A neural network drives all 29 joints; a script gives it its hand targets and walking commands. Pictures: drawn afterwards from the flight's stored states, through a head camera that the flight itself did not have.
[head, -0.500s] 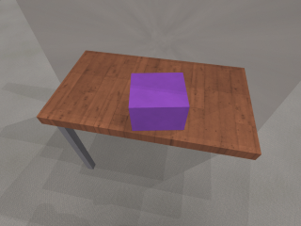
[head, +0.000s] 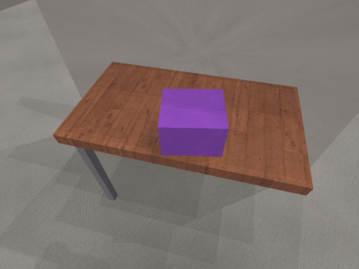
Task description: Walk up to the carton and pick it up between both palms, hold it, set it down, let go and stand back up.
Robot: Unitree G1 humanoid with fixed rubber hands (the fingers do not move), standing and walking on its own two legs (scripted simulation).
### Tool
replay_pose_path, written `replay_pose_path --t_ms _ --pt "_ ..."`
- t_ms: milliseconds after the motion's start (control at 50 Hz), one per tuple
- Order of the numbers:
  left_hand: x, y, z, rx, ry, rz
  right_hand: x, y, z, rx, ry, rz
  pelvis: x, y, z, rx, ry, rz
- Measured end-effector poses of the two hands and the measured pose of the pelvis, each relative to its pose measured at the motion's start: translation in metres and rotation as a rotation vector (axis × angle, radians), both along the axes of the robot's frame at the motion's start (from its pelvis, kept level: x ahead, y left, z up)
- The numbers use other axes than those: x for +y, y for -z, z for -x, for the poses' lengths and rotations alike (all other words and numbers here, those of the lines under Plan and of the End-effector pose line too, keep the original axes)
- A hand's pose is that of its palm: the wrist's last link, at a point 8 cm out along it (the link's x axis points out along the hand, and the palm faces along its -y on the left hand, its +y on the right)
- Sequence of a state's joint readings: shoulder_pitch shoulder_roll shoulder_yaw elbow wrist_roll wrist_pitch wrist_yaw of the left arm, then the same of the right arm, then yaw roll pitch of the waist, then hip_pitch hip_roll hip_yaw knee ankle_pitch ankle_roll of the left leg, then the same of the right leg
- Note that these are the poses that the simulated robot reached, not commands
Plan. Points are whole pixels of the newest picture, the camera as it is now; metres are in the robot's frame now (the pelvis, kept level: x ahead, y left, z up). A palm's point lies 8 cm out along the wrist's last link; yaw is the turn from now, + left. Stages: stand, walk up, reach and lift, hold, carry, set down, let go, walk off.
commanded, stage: stand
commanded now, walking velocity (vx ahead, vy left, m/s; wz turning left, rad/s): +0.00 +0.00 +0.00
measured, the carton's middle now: (192, 122) +0.57 -0.02 -0.07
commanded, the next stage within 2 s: none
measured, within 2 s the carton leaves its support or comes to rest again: neither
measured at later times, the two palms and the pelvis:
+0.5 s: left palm out of the picture -0.04 +0.20 -0.15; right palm out of the picture -0.03 -0.22 -0.15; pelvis -0.03 -0.01 +0.00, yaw +0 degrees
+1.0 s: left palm out of the picture -0.07 +0.20 -0.15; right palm out of the picture -0.05 -0.23 -0.15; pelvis -0.04 -0.02 +0.00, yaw +0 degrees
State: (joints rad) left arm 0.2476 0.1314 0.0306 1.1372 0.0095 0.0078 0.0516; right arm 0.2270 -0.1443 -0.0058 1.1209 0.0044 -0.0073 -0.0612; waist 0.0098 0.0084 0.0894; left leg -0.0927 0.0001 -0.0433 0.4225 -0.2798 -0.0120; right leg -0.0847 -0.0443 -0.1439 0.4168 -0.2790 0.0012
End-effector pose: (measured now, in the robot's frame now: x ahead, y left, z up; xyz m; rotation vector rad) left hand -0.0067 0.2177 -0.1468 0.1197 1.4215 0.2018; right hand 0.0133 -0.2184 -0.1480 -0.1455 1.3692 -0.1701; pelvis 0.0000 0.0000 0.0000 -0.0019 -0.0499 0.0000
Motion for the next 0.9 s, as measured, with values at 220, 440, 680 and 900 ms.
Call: replay_pose_path --t_ms 220,440,680,900 --pt "-0.006 -0.001 0.021 0.005 -0.006 0.004 0.0 0.001 0.017 0.014 -0.006 -0.013 -0.005 -0.001 0.013 -0.012 -0.003 0.002" --pt "-0.012 -0.001 0.031 -0.015 -0.002 0.009 -0.004 0.0 0.04 0.032 -0.001 -0.016 -0.01 -0.001 0.026 -0.017 -0.003 0.004" --pt "-0.015 0.0 0.047 -0.008 -0.002 0.01 -0.007 0.001 0.057 0.045 0.001 -0.02 -0.015 0.001 0.036 -0.012 -0.001 0.006" --pt "-0.019 0.002 0.058 0.002 -0.005 0.014 -0.008 0.002 0.063 0.048 -0.002 -0.025 -0.018 0.002 0.041 0.0 0.0 0.007"
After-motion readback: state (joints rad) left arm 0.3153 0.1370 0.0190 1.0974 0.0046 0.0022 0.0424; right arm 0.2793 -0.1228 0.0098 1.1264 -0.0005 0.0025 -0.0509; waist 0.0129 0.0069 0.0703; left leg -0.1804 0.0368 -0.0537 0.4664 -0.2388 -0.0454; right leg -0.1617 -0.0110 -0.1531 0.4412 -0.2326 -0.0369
